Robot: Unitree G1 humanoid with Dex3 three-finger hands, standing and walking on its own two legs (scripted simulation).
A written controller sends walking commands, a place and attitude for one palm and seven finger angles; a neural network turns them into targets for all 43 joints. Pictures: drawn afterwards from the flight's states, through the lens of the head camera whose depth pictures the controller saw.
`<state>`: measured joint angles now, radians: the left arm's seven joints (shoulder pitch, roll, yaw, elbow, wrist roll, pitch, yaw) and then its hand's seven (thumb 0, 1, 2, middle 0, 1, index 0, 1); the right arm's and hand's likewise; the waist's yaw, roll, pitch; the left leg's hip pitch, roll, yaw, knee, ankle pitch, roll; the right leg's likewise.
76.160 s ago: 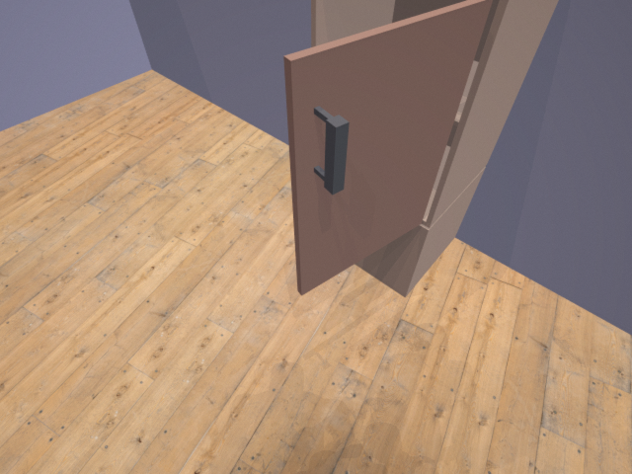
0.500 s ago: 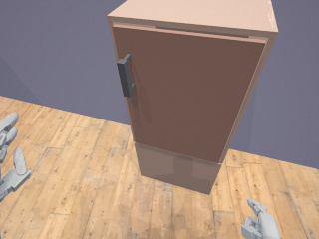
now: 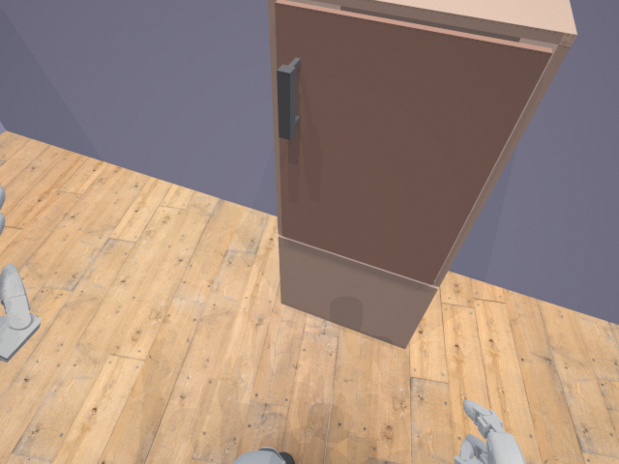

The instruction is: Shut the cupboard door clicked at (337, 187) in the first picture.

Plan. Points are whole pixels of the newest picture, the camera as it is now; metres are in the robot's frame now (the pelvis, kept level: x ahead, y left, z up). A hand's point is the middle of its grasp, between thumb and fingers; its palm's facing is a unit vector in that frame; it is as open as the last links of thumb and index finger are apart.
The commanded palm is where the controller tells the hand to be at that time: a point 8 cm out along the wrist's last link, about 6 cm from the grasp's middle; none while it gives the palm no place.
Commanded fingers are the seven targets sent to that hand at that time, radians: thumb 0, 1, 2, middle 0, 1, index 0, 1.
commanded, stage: step back with the hand held close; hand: left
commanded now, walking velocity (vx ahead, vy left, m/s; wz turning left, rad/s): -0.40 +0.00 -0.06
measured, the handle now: (291, 98) +0.70 +0.10 +0.11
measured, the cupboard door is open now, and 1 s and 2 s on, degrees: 0 0 0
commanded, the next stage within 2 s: stop stepping back and stand still in 0.48 s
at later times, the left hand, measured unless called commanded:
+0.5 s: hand out of the picture +0.06 +0.31 +0.18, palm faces +0.51 -0.77 -0.38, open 7.4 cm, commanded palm +0.01 +0.34 +0.19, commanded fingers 0.00 0.90 0.90 -0.20 -0.30 -0.20 -0.30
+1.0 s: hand out of the picture -0.04 +0.30 +0.19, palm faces +0.42 -0.79 -0.45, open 7.4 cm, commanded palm -0.07 +0.31 +0.19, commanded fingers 0.00 0.90 0.90 -0.20 -0.30 -0.20 -0.30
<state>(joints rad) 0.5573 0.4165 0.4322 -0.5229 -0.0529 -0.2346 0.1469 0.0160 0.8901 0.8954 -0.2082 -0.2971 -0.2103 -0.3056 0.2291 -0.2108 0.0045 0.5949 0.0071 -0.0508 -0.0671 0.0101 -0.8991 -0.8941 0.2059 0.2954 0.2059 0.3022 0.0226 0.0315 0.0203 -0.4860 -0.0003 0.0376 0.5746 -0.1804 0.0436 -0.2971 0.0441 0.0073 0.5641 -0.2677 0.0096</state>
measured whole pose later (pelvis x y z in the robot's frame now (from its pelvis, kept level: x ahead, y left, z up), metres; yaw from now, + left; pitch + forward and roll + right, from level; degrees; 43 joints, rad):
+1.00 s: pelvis -0.25 +0.03 +0.01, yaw -7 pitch +1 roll +1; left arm 0.57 0.45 0.46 -0.42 -0.06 -0.20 0.17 0.01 0.89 0.90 -0.21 -0.30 -0.21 -0.31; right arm 0.34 -0.25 -0.01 0.69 0.01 -0.03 -0.07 0.01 -0.90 -0.89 0.21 0.30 0.21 0.30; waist 0.01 -0.03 -0.11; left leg -0.52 0.02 0.08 0.89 -0.31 -0.01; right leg -0.08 0.02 -0.03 0.42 -0.36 -0.05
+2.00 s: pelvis -0.25 +0.04 +0.02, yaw -4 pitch -3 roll +0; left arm 0.32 0.18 0.02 1.09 0.01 0.01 0.02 -0.01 0.93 0.90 -0.20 -0.29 -0.20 -0.30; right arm 0.33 -0.17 0.00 1.07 -0.02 0.03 -0.03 0.00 -0.91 -0.89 0.20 0.29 0.20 0.30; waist -0.01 0.03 0.03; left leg -0.18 0.05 0.10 0.43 -0.20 0.00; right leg -0.13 0.02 -0.12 0.40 -0.22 -0.05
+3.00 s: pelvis -0.26 +0.07 +0.02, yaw -7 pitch -2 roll +0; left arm 0.32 0.12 0.01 1.15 0.02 -0.01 0.03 0.00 0.91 0.90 -0.20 -0.29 -0.20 -0.30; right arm 0.33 -0.13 -0.01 1.12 -0.02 0.01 -0.03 0.00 -0.91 -0.89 0.20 0.29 0.20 0.30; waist -0.01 0.02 0.03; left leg -0.19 0.02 0.16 0.41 -0.18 0.04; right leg -0.18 -0.01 -0.06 0.42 -0.20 -0.02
